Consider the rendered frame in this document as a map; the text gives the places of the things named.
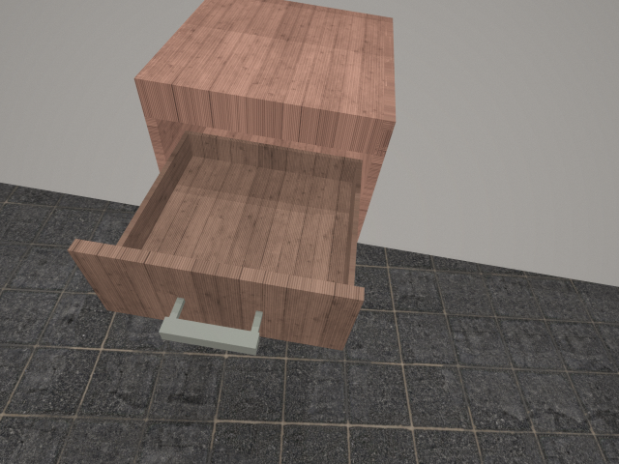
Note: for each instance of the drawer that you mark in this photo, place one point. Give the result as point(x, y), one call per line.
point(234, 227)

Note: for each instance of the handle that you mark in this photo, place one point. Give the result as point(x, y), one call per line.
point(207, 335)

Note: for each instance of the cabinet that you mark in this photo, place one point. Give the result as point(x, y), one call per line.
point(277, 72)

